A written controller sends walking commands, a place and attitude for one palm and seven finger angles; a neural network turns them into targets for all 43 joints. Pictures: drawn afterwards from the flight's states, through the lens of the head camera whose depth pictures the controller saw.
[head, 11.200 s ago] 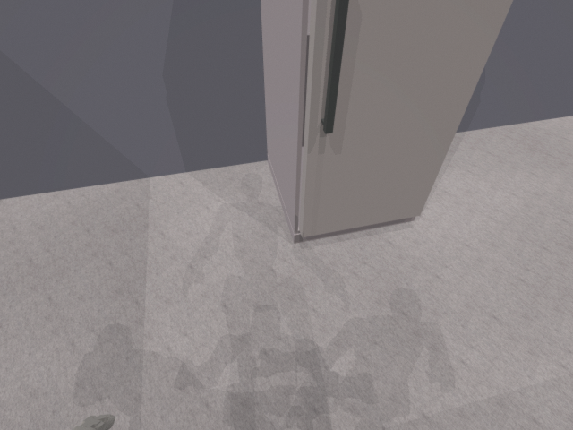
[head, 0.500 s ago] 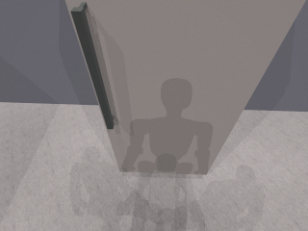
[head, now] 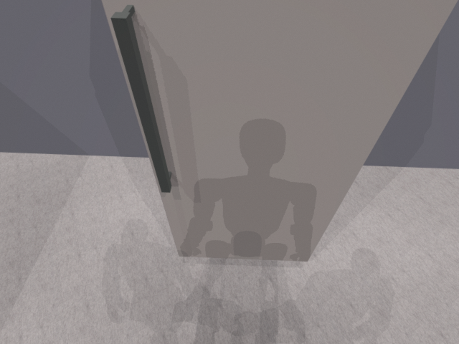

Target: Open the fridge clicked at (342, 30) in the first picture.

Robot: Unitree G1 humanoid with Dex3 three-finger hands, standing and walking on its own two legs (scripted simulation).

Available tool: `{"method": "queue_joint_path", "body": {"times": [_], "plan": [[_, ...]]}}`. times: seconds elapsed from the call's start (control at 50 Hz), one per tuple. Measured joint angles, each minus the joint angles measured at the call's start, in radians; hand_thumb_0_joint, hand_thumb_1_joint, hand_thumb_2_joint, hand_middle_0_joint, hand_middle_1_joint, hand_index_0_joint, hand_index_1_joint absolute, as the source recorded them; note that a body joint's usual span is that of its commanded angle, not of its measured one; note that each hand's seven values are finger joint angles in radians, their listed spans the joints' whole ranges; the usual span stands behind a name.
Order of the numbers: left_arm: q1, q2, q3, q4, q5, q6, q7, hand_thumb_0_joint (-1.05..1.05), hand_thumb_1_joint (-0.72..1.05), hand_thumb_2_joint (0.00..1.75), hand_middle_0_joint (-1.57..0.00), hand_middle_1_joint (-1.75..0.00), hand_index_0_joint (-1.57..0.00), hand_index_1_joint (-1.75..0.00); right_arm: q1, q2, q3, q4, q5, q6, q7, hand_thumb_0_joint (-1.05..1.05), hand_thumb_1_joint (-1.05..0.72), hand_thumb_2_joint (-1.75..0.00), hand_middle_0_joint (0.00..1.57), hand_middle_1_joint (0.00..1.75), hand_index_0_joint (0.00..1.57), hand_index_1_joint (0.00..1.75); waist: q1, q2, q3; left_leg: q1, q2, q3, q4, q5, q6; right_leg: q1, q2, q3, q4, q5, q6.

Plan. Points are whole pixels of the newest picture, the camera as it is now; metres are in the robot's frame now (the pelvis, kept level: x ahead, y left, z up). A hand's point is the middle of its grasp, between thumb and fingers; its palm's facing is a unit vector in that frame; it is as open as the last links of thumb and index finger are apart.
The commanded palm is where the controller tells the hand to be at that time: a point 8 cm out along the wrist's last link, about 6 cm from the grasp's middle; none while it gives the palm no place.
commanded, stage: look again from close up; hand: left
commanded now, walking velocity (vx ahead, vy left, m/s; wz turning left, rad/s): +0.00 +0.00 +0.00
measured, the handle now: (152, 120) +0.52 +0.20 +0.09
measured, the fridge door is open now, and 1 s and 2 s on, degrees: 0 0 0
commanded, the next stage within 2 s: raise the hand to about handle height in 0.06 s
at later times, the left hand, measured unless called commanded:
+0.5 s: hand (119, 315) +0.17 +0.19 -0.02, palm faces +0.00 -1.00 -0.02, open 8.2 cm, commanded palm +0.12 +0.26 -0.03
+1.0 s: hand (77, 290) +0.19 +0.25 +0.03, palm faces +0.07 -1.00 -0.06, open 11.1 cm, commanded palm +0.15 +0.30 +0.04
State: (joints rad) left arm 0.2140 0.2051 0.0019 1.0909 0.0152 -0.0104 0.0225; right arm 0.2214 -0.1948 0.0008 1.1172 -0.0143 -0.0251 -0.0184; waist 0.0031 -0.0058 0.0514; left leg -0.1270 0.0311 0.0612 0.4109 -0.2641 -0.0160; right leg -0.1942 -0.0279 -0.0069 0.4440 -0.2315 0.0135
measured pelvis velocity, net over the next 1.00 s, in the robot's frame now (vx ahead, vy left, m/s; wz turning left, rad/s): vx -0.02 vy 0.01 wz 0.05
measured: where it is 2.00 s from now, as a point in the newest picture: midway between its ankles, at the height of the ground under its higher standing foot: outside the picture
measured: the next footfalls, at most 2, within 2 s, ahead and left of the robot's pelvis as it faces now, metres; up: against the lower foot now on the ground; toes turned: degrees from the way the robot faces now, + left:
none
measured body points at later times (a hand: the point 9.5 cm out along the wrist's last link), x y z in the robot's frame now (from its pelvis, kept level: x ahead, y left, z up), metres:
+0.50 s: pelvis -0.03 -0.01 -0.06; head +0.00 +0.00 +0.39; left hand +0.16 +0.25 -0.02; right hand +0.19 -0.25 -0.10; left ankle -0.03 +0.13 -0.74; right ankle +0.00 -0.13 -0.74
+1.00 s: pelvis -0.02 +0.01 -0.05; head +0.00 +0.01 +0.40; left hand +0.18 +0.30 +0.04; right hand +0.14 -0.21 -0.13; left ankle -0.03 +0.13 -0.74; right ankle +0.00 -0.13 -0.74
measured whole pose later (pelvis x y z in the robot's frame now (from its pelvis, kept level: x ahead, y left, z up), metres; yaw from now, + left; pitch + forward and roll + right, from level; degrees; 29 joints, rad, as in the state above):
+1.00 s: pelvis -0.02 +0.01 -0.05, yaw +3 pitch +7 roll -2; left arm 0.33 0.32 0.32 -0.02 -0.36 -0.22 -0.38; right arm 0.31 -0.22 0.04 0.57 0.04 -0.26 -0.06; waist 0.00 0.04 -0.09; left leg -0.59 0.04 -0.02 0.92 -0.46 -0.01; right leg -0.59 -0.04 -0.07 0.86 -0.40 0.02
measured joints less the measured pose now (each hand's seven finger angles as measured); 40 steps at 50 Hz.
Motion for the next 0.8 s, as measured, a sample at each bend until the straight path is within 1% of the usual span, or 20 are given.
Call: {"method": "queue_joint_path", "body": {"times": [0.16,0.18,0.2,0.22,0.24,0.26,0.3,0.32,0.36,0.4,0.42,0.44,0.46,0.5,0.54,0.6,0.66,0.72,0.76,0.8], "plan": [[-0.001,0.001,0.0,0.001,0.001,-0.001,0.0,0.01,0.9,0.9,-0.2,-0.3,-0.2,-0.3,0.002,0.0,0.001,0.004,0.001,0.0,0.001,0.0,-0.91,-0.9,0.2,0.3,0.2,0.3,0.0,-0.001,0.004,-0.002,0.0,-0.002,-0.004,0.005,0.0,0.0,0.0,-0.003,-0.005,0.005,0.0],[0.001,-0.003,-0.002,0.001,0.0,-0.006,0.008,0.01,0.9,0.9,-0.2,-0.3,-0.2,-0.3,0.002,-0.003,-0.001,-0.002,0.003,0.003,0.003,0.0,-0.91,-0.9,0.2,0.3,0.2,0.3,-0.001,0.007,0.002,-0.018,0.006,-0.006,0.017,-0.002,-0.001,-0.005,0.005,-0.006,-0.005,0.006,0.0],[0.048,-0.01,0.024,-0.15,-0.041,0.051,0.007,0.01,0.9,0.9,-0.2,-0.3,-0.2,-0.3,0.019,-0.006,0.0,-0.044,0.017,-0.005,-0.001,0.0,-0.91,-0.9,0.2,0.3,0.2,0.3,-0.003,0.009,0.006,-0.027,0.006,-0.008,0.034,-0.01,-0.001,-0.011,0.005,-0.008,0.005,0.004,0.001],[0.102,-0.016,0.057,-0.346,-0.073,0.078,0.013,0.02,0.9,0.9,-0.2,-0.31,-0.2,-0.3,0.046,-0.006,0.004,-0.094,0.029,-0.042,-0.019,0.0,-0.91,-0.9,0.2,0.3,0.2,0.3,0.005,0.004,0.014,-0.025,0.002,-0.007,0.041,-0.014,0.001,-0.015,0.0,-0.006,0.023,-0.004,0.0],[0.149,-0.017,0.068,-0.517,-0.098,0.05,0.029,0.02,0.9,0.9,-0.2,-0.31,-0.2,-0.3,0.071,-0.004,0.003,-0.139,0.035,-0.088,-0.036,0.01,-0.91,-0.9,0.2,0.3,0.2,0.3,0.01,0.0,0.008,-0.03,-0.004,-0.008,0.048,-0.017,0.002,-0.025,-0.006,-0.007,0.044,-0.015,0.0],[0.178,-0.021,0.078,-0.651,-0.124,0.012,0.041,0.02,0.89,0.89,-0.2,-0.31,-0.2,-0.31,0.088,-0.004,0.0,-0.175,0.042,-0.132,-0.047,0.01,-0.91,-0.9,0.2,0.3,0.2,0.3,0.005,0.0,-0.007,-0.046,-0.008,-0.016,0.063,-0.021,0.003,-0.037,-0.012,-0.014,0.063,-0.026,0.001],[0.174,-0.03,0.103,-0.82,-0.165,-0.08,0.035,0.02,0.87,0.89,-0.2,-0.32,-0.2,-0.32,0.095,-0.01,-0.012,-0.246,0.043,-0.195,-0.052,0.01,-0.91,-0.9,0.2,0.3,0.2,0.3,-0.014,0.007,-0.04,-0.101,-0.016,-0.039,0.118,-0.038,0.003,-0.077,-0.023,-0.035,0.107,-0.049,0.003],[0.156,-0.034,0.12,-0.862,-0.181,-0.142,0.014,0.02,0.86,0.88,-0.2,-0.33,-0.2,-0.33,0.087,-0.014,-0.019,-0.279,0.04,-0.217,-0.047,0.01,-0.91,-0.9,0.2,0.3,0.2,0.3,-0.021,0.011,-0.059,-0.138,-0.017,-0.045,0.154,-0.05,0.003,-0.11,-0.025,-0.04,0.138,-0.061,0.003],[0.122,-0.034,0.153,-0.896,-0.216,-0.287,-0.06,0.02,0.83,0.87,-0.2,-0.35,-0.2,-0.35,0.056,-0.021,-0.031,-0.343,0.032,-0.246,-0.028,0.01,-0.91,-0.9,0.2,0.3,0.2,0.3,-0.028,0.011,-0.104,-0.232,-0.017,-0.044,0.239,-0.081,0.001,-0.205,-0.028,-0.036,0.223,-0.09,0.001],[0.102,-0.027,0.176,-0.893,-0.249,-0.434,-0.168,0.01,0.8,0.85,-0.2,-0.37,-0.2,-0.37,0.014,-0.027,-0.042,-0.408,0.025,-0.262,-0.004,0.01,-0.91,-0.9,0.2,0.3,0.2,0.3,-0.03,0.001,-0.138,-0.333,-0.013,-0.037,0.341,-0.121,-0.001,-0.313,-0.026,-0.025,0.327,-0.127,-0.002],[0.098,-0.021,0.185,-0.884,-0.26,-0.495,-0.233,0.01,0.78,0.85,-0.21,-0.38,-0.2,-0.38,-0.006,-0.031,-0.047,-0.442,0.024,-0.265,0.008,0.01,-0.91,-0.9,0.2,0.3,0.2,0.3,-0.029,-0.003,-0.146,-0.378,-0.01,-0.035,0.393,-0.143,-0.002,-0.359,-0.025,-0.021,0.378,-0.146,-0.003],[0.1,-0.013,0.191,-0.876,-0.269,-0.531,-0.296,0.01,0.76,0.84,-0.21,-0.39,-0.2,-0.39,-0.023,-0.038,-0.051,-0.477,0.026,-0.266,0.016,0.01,-0.91,-0.9,0.2,0.3,0.2,0.3,-0.026,-0.007,-0.151,-0.418,-0.007,-0.034,0.44,-0.159,-0.006,-0.4,-0.024,-0.018,0.424,-0.164,-0.001],[0.109,-0.004,0.196,-0.874,-0.281,-0.542,-0.351,0.01,0.74,0.83,-0.21,-0.41,-0.21,-0.4,-0.037,-0.046,-0.055,-0.511,0.03,-0.263,0.02,0.01,-0.91,-0.9,0.2,0.3,0.2,0.3,-0.021,-0.011,-0.154,-0.452,-0.005,-0.033,0.481,-0.178,-0.005,-0.435,-0.023,-0.015,0.466,-0.18,-0.003],[0.143,0.005,0.203,-0.884,-0.31,-0.509,-0.422,0.01,0.7,0.81,-0.21,-0.44,-0.21,-0.43,-0.053,-0.061,-0.059,-0.57,0.04,-0.254,0.014,0.01,-0.91,-0.9,0.2,0.3,0.2,0.3,-0.007,-0.019,-0.159,-0.503,-0.004,-0.036,0.546,-0.206,-0.006,-0.485,-0.023,-0.014,0.529,-0.208,-0.002],[0.183,0.006,0.214,-0.909,-0.332,-0.454,-0.438,0.01,0.65,0.79,-0.22,-0.46,-0.22,-0.46,-0.056,-0.075,-0.062,-0.614,0.044,-0.247,0.001,0.01,-0.91,-0.9,0.2,0.3,0.2,0.3,0.01,-0.021,-0.161,-0.538,-0.003,-0.046,0.593,-0.227,-0.006,-0.513,-0.023,-0.022,0.567,-0.227,-0.005],[0.236,0.002,0.232,-0.989,-0.332,-0.411,-0.396,0.01,0.58,0.76,-0.23,-0.51,-0.22,-0.5,-0.047,-0.084,-0.059,-0.641,0.041,-0.246,-0.016,0.01,-0.91,-0.9,0.19,0.3,0.2,0.3,0.033,-0.015,-0.155,-0.57,0.002,-0.074,0.64,-0.249,-0.006,-0.524,-0.02,-0.049,0.59,-0.243,-0.008],[0.245,0.015,0.235,-1.082,-0.32,-0.413,-0.367,0.02,0.51,0.74,-0.23,-0.55,-0.23,-0.55,-0.036,-0.078,-0.038,-0.63,0.037,-0.246,-0.03,0.01,-0.91,-0.9,0.19,0.3,0.2,0.3,0.048,-0.006,-0.145,-0.587,0.006,-0.104,0.668,-0.258,-0.008,-0.519,-0.016,-0.078,0.592,-0.246,-0.013],[0.192,0.039,0.228,-1.122,-0.315,-0.398,-0.382,0.02,0.44,0.71,-0.23,-0.6,-0.23,-0.59,-0.03,-0.059,-0.006,-0.599,0.041,-0.243,-0.039,0.01,-0.91,-0.9,0.19,0.3,0.2,0.3,0.048,0.011,-0.133,-0.592,0.008,-0.126,0.674,-0.256,-0.009,-0.506,-0.012,-0.099,0.577,-0.238,-0.013],[0.146,0.062,0.23,-1.12,-0.316,-0.356,-0.404,0.02,0.39,0.69,-0.23,-0.63,-0.23,-0.62,-0.023,-0.04,0.017,-0.581,0.046,-0.235,-0.043,0.01,-0.91,-0.9,0.2,0.3,0.2,0.3,0.04,0.02,-0.128,-0.587,0.01,-0.128,0.663,-0.249,-0.009,-0.497,-0.009,-0.102,0.559,-0.228,-0.012],[0.115,0.083,0.239,-1.11,-0.324,-0.299,-0.418,0.01,0.35,0.67,-0.24,-0.66,-0.24,-0.65,-0.01,-0.02,0.035,-0.569,0.05,-0.227,-0.045,0.01,-0.91,-0.9,0.2,0.3,0.2,0.3,0.027,0.027,-0.129,-0.572,0.012,-0.122,0.639,-0.238,-0.007,-0.484,-0.007,-0.097,0.535,-0.215,-0.01]]}}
